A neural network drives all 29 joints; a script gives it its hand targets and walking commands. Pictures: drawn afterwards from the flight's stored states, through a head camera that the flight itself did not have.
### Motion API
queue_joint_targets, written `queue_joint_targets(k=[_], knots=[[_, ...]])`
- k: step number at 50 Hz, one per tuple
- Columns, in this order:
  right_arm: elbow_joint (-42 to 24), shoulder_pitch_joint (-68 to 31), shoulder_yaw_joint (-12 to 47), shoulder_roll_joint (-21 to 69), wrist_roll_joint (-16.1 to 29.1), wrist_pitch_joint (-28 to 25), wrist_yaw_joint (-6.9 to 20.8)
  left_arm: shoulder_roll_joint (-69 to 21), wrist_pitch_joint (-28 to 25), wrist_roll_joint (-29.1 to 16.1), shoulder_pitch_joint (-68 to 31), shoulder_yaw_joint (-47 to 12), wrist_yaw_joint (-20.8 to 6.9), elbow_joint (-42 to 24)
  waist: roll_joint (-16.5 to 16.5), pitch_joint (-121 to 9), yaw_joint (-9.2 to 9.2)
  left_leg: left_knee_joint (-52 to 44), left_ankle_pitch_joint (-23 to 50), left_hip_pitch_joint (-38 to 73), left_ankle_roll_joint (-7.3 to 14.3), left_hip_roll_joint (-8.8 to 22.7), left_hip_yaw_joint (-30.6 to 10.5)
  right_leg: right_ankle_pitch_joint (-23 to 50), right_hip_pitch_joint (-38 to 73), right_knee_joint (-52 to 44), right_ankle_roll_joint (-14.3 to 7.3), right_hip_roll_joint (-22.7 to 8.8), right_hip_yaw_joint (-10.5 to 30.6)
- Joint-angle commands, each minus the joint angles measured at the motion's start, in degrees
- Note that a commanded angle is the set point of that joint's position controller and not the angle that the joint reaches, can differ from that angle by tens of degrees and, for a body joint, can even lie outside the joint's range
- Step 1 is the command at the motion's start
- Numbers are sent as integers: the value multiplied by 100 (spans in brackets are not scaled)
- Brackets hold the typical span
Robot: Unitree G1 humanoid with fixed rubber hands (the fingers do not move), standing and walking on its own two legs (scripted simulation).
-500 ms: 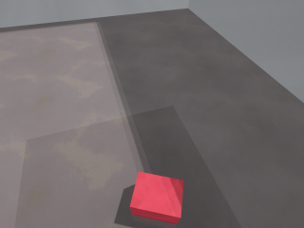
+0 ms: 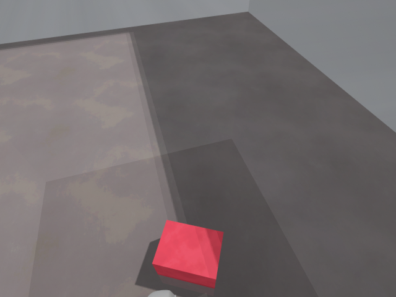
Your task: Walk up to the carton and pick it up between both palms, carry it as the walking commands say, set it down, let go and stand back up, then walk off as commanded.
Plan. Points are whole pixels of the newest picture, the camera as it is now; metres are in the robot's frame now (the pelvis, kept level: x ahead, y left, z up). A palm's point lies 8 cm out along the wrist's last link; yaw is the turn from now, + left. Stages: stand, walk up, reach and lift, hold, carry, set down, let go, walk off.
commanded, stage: walk off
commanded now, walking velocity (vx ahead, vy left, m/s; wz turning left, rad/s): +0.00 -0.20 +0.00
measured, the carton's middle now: (190, 253) +0.42 +0.06 -0.68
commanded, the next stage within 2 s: none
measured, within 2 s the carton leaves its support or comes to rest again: neither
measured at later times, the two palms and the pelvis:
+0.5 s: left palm out of the picture +0.06 +0.13 -0.13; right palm out of the picture -0.04 -0.40 -0.11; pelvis -0.02 -0.13 +0.01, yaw -1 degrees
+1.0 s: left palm out of the picture +0.00 -0.05 -0.16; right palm out of the picture +0.03 -0.52 -0.11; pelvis -0.02 -0.28 +0.00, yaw +1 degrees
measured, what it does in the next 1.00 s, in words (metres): steps to the right: left foot, then right foot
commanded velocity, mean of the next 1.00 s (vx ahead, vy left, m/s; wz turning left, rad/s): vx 0.00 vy -0.20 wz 0.00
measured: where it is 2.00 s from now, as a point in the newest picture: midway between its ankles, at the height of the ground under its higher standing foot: outside the picture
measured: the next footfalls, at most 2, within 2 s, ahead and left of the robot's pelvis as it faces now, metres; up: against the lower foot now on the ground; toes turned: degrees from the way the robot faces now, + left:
left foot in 0.22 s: +0.02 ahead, +0.05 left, +0.00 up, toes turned +7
right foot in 0.58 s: +0.04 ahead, -0.34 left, +0.00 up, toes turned -5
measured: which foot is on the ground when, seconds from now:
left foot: up 0.00-0.20, down 0.22-0.58, up 0.60-0.92, down 0.94-1.00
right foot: down 0.00-0.22, up 0.24-0.56, down 0.58-0.94, up 0.96-1.00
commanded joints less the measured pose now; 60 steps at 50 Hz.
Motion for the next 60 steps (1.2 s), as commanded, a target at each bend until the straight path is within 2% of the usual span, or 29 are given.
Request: queue_joint_targets(k=[1,6,9,10,11,12,13,14,17,21,23,26,28,29,30,31,33,35,38,42,43,46,47,48,49,50,52,56,60], knots=[[-230,-176,67,-170,69,-80,58,569,-45,3,709,22,111,35,-665,528,111,-426,232,-631,32,74,257,3872,536,-747,-49,-1533,1201],[-236,-250,209,1,179,11,-40,692,35,91,516,0,185,22,-452,321,6,-1812,-165,338,190,-24,374,4224,305,-453,-20,-1597,1296],[-49,245,177,-162,197,24,-121,622,1,4,329,-20,138,-37,-614,304,-218,-2468,53,889,397,60,332,5057,64,-140,355,-1600,1487],[87,876,184,-44,194,-18,-165,633,4,-89,96,0,97,-86,-566,165,-577,-3300,500,1722,565,249,268,6004,-336,306,834,-1486,1237],[315,1640,106,-261,83,-56,-224,758,-4,-150,-326,56,79,-209,-112,122,-1004,-4209,1682,2883,834,771,-79,5603,-1344,1348,1292,-1098,741],[215,1827,-128,-980,75,-48,-279,731,20,-249,-319,120,26,-602,2283,-239,-1146,-4913,2952,3375,2120,3433,-3240,-21,-2901,4334,1652,-261,278],[140,1207,-80,-840,-76,-72,-353,1178,94,3,-253,290,35,-650,2232,-16,-585,-5023,3249,2163,2126,3431,-3615,-1558,-2729,4890,1176,-604,1377],[-4,721,-31,-476,-88,-129,-295,981,110,64,-342,316,-18,-478,1205,376,-347,-4790,3062,1648,1971,2965,-2553,-1111,-2554,5293,1084,-619,1818],[-356,-347,-41,-596,-26,-249,-126,557,125,-7,43,357,-168,-314,145,592,200,-4828,2472,808,1027,1690,-531,-44,-1940,4763,1139,-387,1246],[-151,363,-147,-760,-193,-360,8,239,207,-167,-263,200,-261,-530,1186,437,-64,-4458,3388,1290,710,1211,96,-25,-1702,2624,1420,-537,668],[-93,626,-282,-1073,-154,-276,61,204,236,-178,-721,143,-337,-746,1683,409,-383,-4684,2528,1360,662,1269,-16,-284,-1399,1801,1491,-701,451],[-175,436,-447,-1355,-188,-143,68,508,245,-145,-600,255,-355,-841,1914,422,-343,-4713,1921,1141,544,1478,-253,-199,-804,806,1410,-749,257],[-250,208,-450,-1246,-200,-165,93,789,171,-99,350,401,-343,-483,1276,182,116,-3933,1619,622,268,1264,-19,379,450,-266,1243,-630,144],[-321,358,-350,-819,-235,-165,136,996,75,-20,743,442,-366,-340,-152,-59,316,-2832,856,149,87,794,384,585,1100,-681,1220,-908,511],[-532,373,-151,-30,-162,-72,144,1656,-17,-5,796,475,-367,-475,-2027,-65,301,-1242,-1456,-701,-70,2,694,1035,819,-1196,862,-2389,2103],[-719,-264,-114,-12,36,59,60,1927,-29,44,431,484,-295,-547,-2627,-87,591,-350,-1367,-428,63,-41,-178,562,-505,-1458,132,-2523,2127],[-722,-257,-271,-629,100,110,95,1295,13,83,-475,283,-213,-775,-1696,253,36,367,-630,-322,252,-114,-407,-76,-999,-1451,201,-2016,1736],[-441,385,-312,-672,-64,54,177,1250,-25,13,-1005,270,-126,-993,-1395,-43,-344,615,-105,-168,205,-2,-33,1099,-622,-1089,133,-1813,1418],[-441,375,-211,-364,-30,39,182,900,-75,-10,-688,164,-40,-864,-947,20,-250,37,141,101,189,32,299,1243,-690,-951,-112,-1783,1370],[-654,9,17,40,33,-18,150,777,-16,10,-165,126,71,-540,-1350,392,-17,-1943,-458,478,390,-40,336,2042,-425,-674,-415,-1908,1665],[-554,210,-3,-79,87,-24,79,628,17,2,-2,84,74,-533,-1052,127,58,-2220,-384,816,401,-165,421,2036,-307,-737,-486,-1948,1823],[-354,722,101,96,90,-144,20,795,44,-86,-296,109,12,-541,-445,64,-344,-4545,1516,2134,358,72,388,1838,-837,-214,-184,-1590,1438],[-328,880,-24,-453,-45,-189,0,667,28,-183,3,113,-1,-484,387,191,-344,-4987,1540,2973,426,950,-680,923,-1851,575,284,-1104,992],[-418,892,-217,-1157,-30,-148,-36,455,3,-190,65,107,-37,-707,1900,258,-294,-5176,3089,3107,1184,2882,-2426,-1227,-2818,1860,687,-473,432],[-424,864,-270,-1323,-49,-138,-47,838,102,-31,-263,154,-75,-711,1833,399,-491,-5183,3258,2404,1857,3212,-2668,-1479,-2692,3072,749,-729,874],[-445,623,-113,-594,-30,-159,24,1105,119,-9,-514,276,-123,-636,1023,696,-284,-5285,3244,1958,1691,2621,-1987,-918,-2529,3442,826,-695,1216],[-594,62,-48,-365,17,-220,54,1009,133,-20,-251,349,-241,-487,452,715,57,-5207,3015,2016,1191,1972,-989,-232,-2588,3662,973,-653,1400],[-571,405,-92,-561,28,-397,64,567,161,-73,-146,299,-320,-398,672,130,-27,-4713,4383,2298,761,1492,-155,325,-2194,3796,1259,-441,1242],[-455,546,-248,-823,-52,-339,99,414,241,-143,-670,188,-372,-585,1305,322,-259,-4860,2997,2154,801,1412,17,415,-2043,2577,1483,-772,768]])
